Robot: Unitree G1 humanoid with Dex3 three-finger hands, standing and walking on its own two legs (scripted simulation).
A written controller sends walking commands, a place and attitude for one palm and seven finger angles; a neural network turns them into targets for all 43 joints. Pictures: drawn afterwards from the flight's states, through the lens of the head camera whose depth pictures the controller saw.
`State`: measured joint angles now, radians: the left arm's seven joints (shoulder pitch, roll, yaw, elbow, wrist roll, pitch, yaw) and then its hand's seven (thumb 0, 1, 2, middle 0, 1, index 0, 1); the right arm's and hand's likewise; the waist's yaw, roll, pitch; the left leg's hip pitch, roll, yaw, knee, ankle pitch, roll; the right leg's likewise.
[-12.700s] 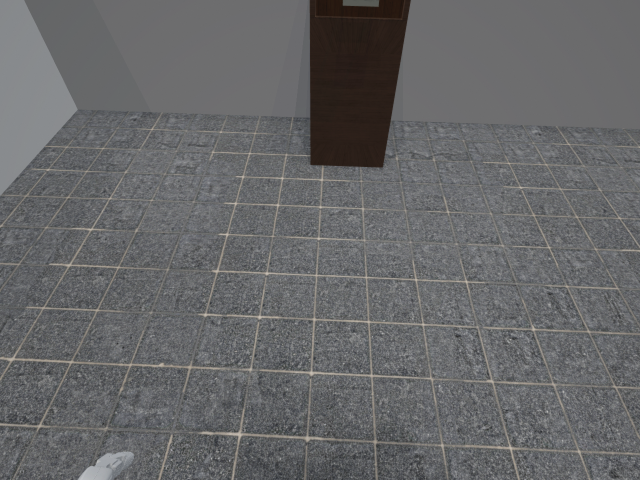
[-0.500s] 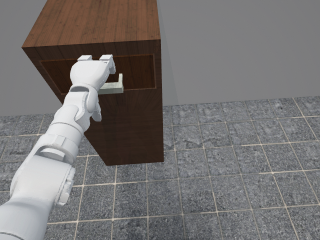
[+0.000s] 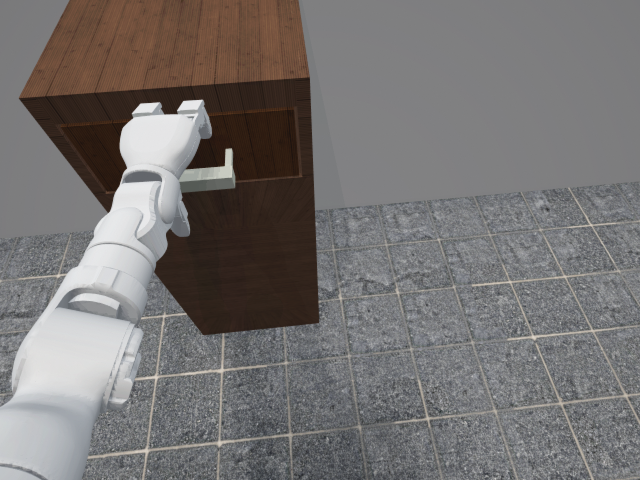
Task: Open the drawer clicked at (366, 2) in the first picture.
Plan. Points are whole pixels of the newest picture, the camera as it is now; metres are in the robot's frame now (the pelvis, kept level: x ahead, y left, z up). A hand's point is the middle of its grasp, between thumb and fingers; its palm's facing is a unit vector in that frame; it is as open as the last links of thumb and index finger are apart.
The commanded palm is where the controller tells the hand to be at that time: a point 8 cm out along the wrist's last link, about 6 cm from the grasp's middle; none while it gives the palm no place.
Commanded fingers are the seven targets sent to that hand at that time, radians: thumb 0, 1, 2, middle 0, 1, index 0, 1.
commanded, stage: move the hooked fingers above the handle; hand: left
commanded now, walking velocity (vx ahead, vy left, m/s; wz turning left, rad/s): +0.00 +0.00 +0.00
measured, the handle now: (191, 169) +0.56 +0.17 +0.03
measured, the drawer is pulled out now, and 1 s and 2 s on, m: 0.00 0.00 0.00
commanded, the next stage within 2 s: none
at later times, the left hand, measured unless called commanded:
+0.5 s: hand (175, 162) +0.52 +0.17 +0.08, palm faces +0.08 +0.00 -1.00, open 13.8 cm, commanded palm +0.49 +0.18 +0.14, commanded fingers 0.00 -0.50 0.30 -0.30 -1.20 -0.30 -1.20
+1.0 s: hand (156, 173) +0.50 +0.19 +0.08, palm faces +0.01 +0.01 -1.00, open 13.8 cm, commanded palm +0.48 +0.18 +0.14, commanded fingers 0.00 -0.50 0.30 -0.30 -1.20 -0.30 -1.20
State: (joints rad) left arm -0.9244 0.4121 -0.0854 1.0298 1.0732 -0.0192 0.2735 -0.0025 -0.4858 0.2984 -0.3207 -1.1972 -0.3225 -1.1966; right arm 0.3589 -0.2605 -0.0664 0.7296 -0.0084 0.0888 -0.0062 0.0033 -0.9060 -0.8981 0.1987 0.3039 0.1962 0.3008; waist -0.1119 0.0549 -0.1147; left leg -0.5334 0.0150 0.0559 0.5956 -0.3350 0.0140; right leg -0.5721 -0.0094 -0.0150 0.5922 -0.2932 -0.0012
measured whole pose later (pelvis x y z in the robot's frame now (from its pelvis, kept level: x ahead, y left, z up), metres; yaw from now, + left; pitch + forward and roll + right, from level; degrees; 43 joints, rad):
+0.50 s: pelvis +0.00 +0.00 +0.00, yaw +0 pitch +17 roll +0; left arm -0.98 0.41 -0.08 1.06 1.10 0.04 0.32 0.00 -0.48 0.30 -0.38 -1.24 -0.32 -1.20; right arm 0.33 -0.26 -0.06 0.71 -0.02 0.10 0.00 0.00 -0.91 -0.90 0.20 0.30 0.20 0.30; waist -0.11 0.06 -0.12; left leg -0.58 0.01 0.06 0.63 -0.35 0.02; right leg -0.62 -0.01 -0.01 0.62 -0.30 0.01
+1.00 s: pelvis -0.01 -0.01 +0.00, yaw +0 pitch +16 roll +0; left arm -0.96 0.46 -0.07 1.09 1.08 0.06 0.27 0.00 -0.49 0.30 -0.32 -1.20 -0.32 -1.20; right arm 0.33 -0.27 -0.06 0.71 0.00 0.08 -0.02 0.00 -0.91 -0.90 0.20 0.30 0.20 0.30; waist -0.11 0.06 -0.10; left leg -0.55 0.02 0.06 0.60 -0.33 0.01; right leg -0.59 0.00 -0.01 0.60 -0.29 -0.01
